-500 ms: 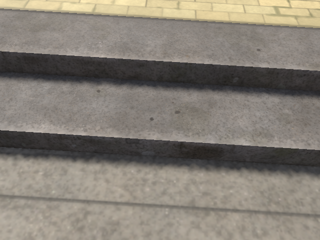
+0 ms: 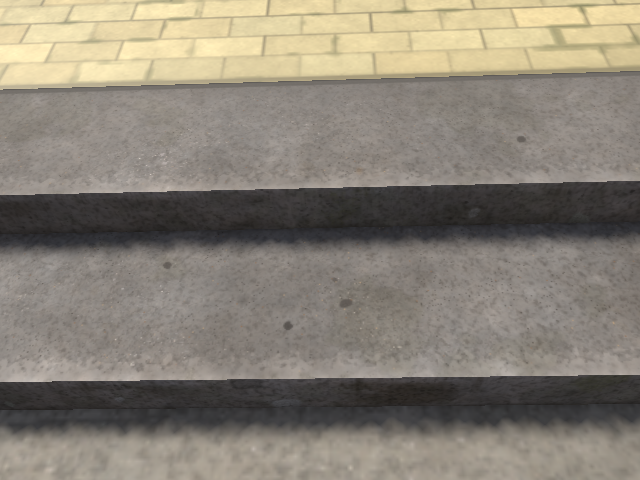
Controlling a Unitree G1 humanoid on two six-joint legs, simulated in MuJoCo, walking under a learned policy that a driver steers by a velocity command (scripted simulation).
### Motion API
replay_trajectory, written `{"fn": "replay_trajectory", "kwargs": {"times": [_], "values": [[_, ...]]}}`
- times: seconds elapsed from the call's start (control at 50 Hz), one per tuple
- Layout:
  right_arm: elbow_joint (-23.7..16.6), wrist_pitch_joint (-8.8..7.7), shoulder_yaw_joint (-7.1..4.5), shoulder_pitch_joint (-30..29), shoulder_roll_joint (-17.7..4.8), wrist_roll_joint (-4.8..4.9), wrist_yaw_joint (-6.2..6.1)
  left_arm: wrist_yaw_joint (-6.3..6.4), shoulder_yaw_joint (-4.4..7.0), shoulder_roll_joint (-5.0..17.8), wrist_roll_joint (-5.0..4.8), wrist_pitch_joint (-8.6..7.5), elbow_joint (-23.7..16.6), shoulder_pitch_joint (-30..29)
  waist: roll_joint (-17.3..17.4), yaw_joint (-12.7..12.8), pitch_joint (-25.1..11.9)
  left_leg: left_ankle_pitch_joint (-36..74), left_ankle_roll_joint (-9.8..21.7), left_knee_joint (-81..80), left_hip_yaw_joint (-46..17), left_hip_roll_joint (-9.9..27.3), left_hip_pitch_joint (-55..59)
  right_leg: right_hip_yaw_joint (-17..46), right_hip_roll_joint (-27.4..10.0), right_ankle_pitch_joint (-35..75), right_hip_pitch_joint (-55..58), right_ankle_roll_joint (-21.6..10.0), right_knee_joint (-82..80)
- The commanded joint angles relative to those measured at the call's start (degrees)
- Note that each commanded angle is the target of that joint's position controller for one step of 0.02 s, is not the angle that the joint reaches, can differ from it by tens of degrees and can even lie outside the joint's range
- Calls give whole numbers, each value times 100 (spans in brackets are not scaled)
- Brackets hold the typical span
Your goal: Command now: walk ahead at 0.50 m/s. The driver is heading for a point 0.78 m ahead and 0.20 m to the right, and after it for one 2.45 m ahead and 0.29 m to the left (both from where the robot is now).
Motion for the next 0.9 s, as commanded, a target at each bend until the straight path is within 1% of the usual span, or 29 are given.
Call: {"fn": "replay_trajectory", "kwargs": {"times": [0.02, 0.06, 0.1, 0.14, 0.2, 0.28, 0.32, 0.36, 0.38, 0.4, 0.42, 0.44, 0.46, 0.48, 0.5, 0.52, 0.54, 0.58, 0.62, 0.68, 0.7, 0.72, 0.76, 0.78, 0.82, 0.84, 0.86, 0.88, 0.9], "values": [[-216, 52, -68, 193, -364, -126, 65, 29, 126, 490, -70, -100, -7, 467, -657, 58, -237, 469, -25, 143, -176, 487, -1101, 1769, -1455, 246, 1066, -623, -1893], [-199, 120, -45, 132, -284, -134, 99, 28, 145, 535, -113, -189, 154, 703, -558, 1, -232, 691, -115, 36, -88, 523, -1130, 1448, -1376, 890, 1045, -693, -1997], [-290, 134, -35, -263, -261, -133, 109, 36, 157, 598, -140, -221, 288, 887, -507, 32, -67, 1059, -210, -281, -1, 609, -1479, 1215, -1335, 1093, 1128, -729, -2151], [-410, 142, -20, -741, -256, -113, 113, 41, 141, 561, -138, -208, 422, 1101, -522, 139, 82, 1415, -291, -765, 79, 656, -1795, 1040, -1246, 1162, 1290, -719, -2228], [-581, 123, 41, -1402, -158, -65, 123, 54, 127, 572, -130, -196, 581, 1344, -527, 297, 206, 1848, -346, -1707, 223, 570, -1782, 820, -1144, 1379, 1445, -661, -2218], [-750, 82, 84, -2017, -126, -58, 93, 104, 117, 617, -74, -197, 772, 1657, -511, 454, 274, 1948, -283, -2499, 384, 365, -1565, 710, -1237, 2040, 1867, -644, -1995], [-779, 47, 72, -2070, -174, -53, 67, 141, 126, 659, -46, -188, 823, 1623, -572, 405, 261, 1694, -170, -2746, 370, 293, -1364, 702, -1354, 2486, 2084, -605, -1771], [-754, -3, 27, -1909, -279, -66, 25, 171, 128, 676, -43, -168, 865, 1525, -575, 274, 184, 1320, -14, -2971, 389, 149, -916, 768, -1431, 3232, 2218, -536, -1345], [-629, -45, -15, -1488, -340, -77, -15, 177, 127, 698, -47, -154, 873, 1430, -556, 66, -12, 1200, 75, -3210, 436, -13, -378, 782, -1369, 3879, 2236, -477, -827], [-342, -119, -77, -648, -443, -126, -71, 168, 100, 656, -69, -133, 866, 1333, -349, -297, -457, 1454, 199, -3645, 470, -103, 694, 648, -1118, 3978, 2000, -371, 124], [-139, -187, -193, 307, -843, -260, -154, 168, 35, 516, -123, -158, 714, 1249, 40, -640, -1143, 1363, 426, -3706, -404, 770, 2162, 523, -849, 2622, 1034, -257, 1465], [-88, -164, -387, 755, -1540, -308, -163, 154, -127, -166, -355, -159, 596, 1876, 1447, -474, -1828, 1116, 1116, -4151, -2772, 2459, 3764, 12, 113, -782, -975, 4, 3465], [-138, -78, -347, 362, -1188, -122, -123, 224, 59, 543, -169, -72, 724, 1643, 664, -351, -1643, 980, 1020, -4550, -3093, 2421, 3087, 663, 18, -1785, -1278, -57, 3981], [-274, -64, -234, -285, -799, -54, -98, 199, 99, 532, -116, -41, 691, 1368, 380, -92, -915, 588, 829, -4705, -2253, 2152, 2315, 832, -280, -1389, -1304, -112, 3977], [-327, -89, -150, -629, -471, -28, -80, 162, 69, 378, -108, -27, 694, 1166, 200, -3, -499, 688, 689, -4995, -1677, 1914, 1709, 816, -484, -1053, -1239, -88, 3791], [-302, -127, -101, -717, -327, -22, -102, 138, 78, 301, -76, 25, 699, 1048, 236, 82, -238, 1024, 512, -5174, -1183, 1706, 1338, 783, -592, -875, -1123, -61, 3614], [-236, -168, -71, -734, -253, -9, -134, 105, 81, 249, -5, 98, 699, 1063, 298, 202, -145, 1457, 396, -5250, -770, 1541, 1066, 748, -643, -736, -964, -3, 3567], [-152, -273, -81, -564, -319, 14, -151, 44, 89, 121, 24, 196, 686, 1034, 232, 284, -248, 2163, 390, -5249, -294, 1473, 1044, 666, -621, -454, -964, 59, 3675], [-84, -326, -98, -446, -373, 47, -165, -13, 113, 90, 31, 241, 578, 730, 231, 301, -193, 2315, 407, -5314, 65, 1448, 1128, 613, -684, -109, -1335, 107, 3620], [25, -326, -112, -79, -393, -31, -188, -64, 126, 55, 46, 314, 376, 100, 206, 161, -52, 2722, 452, -5179, 358, 1533, 1435, 445, -690, 163, -2012, 215, 3540], [75, -312, -112, 45, -391, -35, -191, -83, 123, 41, 48, 326, 293, -93, 180, 137, -30, 2858, 464, -5123, 456, 1559, 1524, 465, -711, 259, -2184, 241, 3442], [168, -289, -114, 359, -348, -83, -187, -34, 103, -90, 61, 385, 293, -83, 386, 74, -225, 2752, 524, -4956, 442, 1672, 1818, 224, -629, 52, -2393, 206, 4194], [308, -262, -120, 768, -334, -113, -198, 29, 154, -38, 87, 442, 113, -501, 315, -46, -34, 2114, 664, -4989, 207, 1897, 2293, 378, -675, -295, -3511, 147, 5328], [382, -255, -121, 939, -326, -149, -202, 69, 177, -35, 72, 455, -2, -749, 296, -97, 141, 1814, 733, -5066, 97, 2029, 2500, 493, -653, -598, -4146, 114, 6094], [464, -232, -111, 1040, -269, -237, -233, 182, 194, -90, 23, 462, -188, -1018, 148, -29, 473, 1187, 724, -5195, 66, 2188, 2796, 735, -632, -1302, -5242, 32, 7383], [517, -233, -92, 1096, -217, -288, -225, 225, 170, -148, -4, 462, -313, -1181, 69, -8, 655, 1012, 692, -5206, 94, 2217, 2900, 791, -600, -1624, -5726, -20, 7848], [554, -248, -77, 1141, -193, -306, -221, 258, 147, -192, -13, 453, -449, -1379, -33, -2, 778, 951, 624, -5218, 207, 2197, 2956, 793, -582, -1842, -6063, -81, 8017], [628, -276, -58, 1271, -172, -302, -212, 308, 112, -241, 20, 466, -662, -1714, -15, -77, 875, 1111, 557, -5203, 322, 2158, 3082, 607, -528, -2174, -6430, -152, 8281], [714, -314, -37, 1362, -172, -300, -205, 335, 41, -374, 52, 452, -925, -2137, -90, -101, 1004, 1248, 454, -5256, 496, 2113, 3074, 501, -529, -2401, -6672, -214, 8159]]}}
